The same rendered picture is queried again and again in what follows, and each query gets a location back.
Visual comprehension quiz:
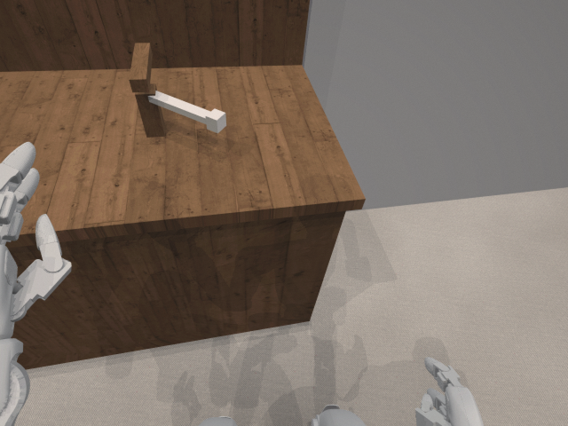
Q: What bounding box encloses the tap lever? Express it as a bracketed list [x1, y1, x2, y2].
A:
[148, 91, 226, 133]

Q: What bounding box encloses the counter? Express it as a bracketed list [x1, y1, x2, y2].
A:
[0, 0, 366, 370]

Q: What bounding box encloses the robot left forearm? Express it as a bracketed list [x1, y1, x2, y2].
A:
[0, 338, 30, 426]

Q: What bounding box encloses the right robot hand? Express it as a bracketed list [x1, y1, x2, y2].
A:
[415, 357, 484, 426]

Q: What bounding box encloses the left robot hand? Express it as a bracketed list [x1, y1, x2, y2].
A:
[0, 142, 72, 339]

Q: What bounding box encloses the right robot shin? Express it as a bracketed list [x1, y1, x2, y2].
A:
[322, 405, 340, 412]

